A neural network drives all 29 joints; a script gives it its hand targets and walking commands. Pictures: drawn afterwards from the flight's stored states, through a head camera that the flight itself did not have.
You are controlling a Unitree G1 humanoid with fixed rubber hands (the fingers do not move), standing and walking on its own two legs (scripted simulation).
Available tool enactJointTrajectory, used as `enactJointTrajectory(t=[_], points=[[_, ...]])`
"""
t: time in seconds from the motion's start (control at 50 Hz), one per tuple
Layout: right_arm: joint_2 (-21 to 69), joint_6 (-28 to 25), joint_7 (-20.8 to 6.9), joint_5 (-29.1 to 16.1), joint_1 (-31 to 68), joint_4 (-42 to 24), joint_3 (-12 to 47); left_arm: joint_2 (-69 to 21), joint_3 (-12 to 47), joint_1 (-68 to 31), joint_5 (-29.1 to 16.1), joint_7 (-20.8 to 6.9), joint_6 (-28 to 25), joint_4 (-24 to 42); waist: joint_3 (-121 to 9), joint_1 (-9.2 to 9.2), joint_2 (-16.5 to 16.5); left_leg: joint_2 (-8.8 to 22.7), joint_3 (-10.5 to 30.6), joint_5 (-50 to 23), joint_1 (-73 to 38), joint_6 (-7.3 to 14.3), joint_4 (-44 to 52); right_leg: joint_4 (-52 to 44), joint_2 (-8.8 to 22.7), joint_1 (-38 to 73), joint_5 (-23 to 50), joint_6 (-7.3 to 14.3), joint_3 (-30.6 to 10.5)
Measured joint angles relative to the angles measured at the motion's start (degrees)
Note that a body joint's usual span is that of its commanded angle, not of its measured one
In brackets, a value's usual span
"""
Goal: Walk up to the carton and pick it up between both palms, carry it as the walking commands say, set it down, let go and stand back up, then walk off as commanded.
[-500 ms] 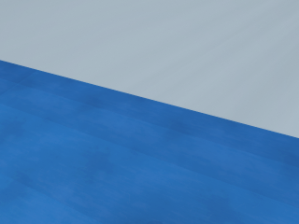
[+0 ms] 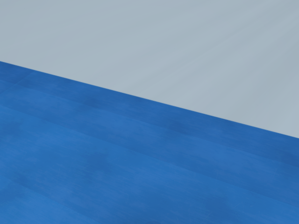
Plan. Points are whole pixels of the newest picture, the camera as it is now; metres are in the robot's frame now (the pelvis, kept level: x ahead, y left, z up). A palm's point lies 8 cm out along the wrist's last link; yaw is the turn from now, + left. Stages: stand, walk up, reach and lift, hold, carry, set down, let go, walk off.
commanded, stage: stand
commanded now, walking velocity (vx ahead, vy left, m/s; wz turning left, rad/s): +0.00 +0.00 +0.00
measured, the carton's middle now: out of the picture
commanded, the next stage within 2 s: walk off in 0.68 s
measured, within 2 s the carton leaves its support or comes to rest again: neither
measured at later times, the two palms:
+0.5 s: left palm out of the picture +0.10 +0.32 -0.10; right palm out of the picture +0.10 -0.29 -0.11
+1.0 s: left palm out of the picture +0.09 +0.33 -0.11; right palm out of the picture +0.09 -0.28 -0.12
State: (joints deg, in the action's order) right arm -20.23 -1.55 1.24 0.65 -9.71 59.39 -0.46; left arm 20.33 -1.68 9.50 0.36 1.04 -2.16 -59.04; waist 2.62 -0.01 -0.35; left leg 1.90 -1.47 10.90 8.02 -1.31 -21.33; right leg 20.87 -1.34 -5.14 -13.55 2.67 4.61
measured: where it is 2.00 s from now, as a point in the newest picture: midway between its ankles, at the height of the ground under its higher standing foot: outside the picture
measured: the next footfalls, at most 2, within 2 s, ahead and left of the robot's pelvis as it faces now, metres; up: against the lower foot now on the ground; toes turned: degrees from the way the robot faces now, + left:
right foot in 1.30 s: -0.04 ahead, -0.15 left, +0.00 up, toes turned +7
left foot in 1.68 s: -0.18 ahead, +0.05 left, +0.00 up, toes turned +11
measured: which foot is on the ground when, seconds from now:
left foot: down 0.00-1.00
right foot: down 0.00-1.00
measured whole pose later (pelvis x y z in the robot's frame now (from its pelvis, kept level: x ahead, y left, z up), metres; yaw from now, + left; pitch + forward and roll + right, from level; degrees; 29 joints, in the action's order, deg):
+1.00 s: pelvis +0.00 +0.02 +0.00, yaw +1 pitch -1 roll +0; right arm -21.3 0.6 -0.6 -0.1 -5.0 60.7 0.5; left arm 21.4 -0.7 4.6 -0.3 0.9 1.0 -61.0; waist 3.4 0.9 0.1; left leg 0.0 -0.7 11.5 10.6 0.1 -23.4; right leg 23.1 0.9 -7.2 -14.6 0.8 5.3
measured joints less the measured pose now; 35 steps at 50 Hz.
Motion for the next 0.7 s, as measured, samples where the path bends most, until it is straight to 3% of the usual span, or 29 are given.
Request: enactJointTrajectory(t=[0.7], points=[[-2.0,-0.3,-0.8,-0.2,4.5,2.6,0.9,1.9,1.6,-4.1,-0.1,-0.9,0.2,-3.0,-0.6,0.00,0.3,-1.2,-0.7,-1.2,-2.1,1.2,4.1,-4.0,1.2,1.9,1.6,-1.6,-1.0]])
